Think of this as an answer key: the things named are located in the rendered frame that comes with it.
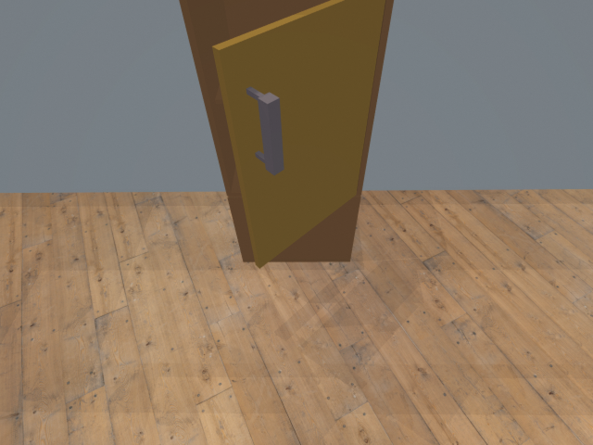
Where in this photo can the cupboard door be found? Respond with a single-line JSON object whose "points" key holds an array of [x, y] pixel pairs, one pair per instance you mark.
{"points": [[320, 62]]}

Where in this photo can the handle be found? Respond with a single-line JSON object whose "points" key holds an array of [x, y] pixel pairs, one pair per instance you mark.
{"points": [[271, 130]]}

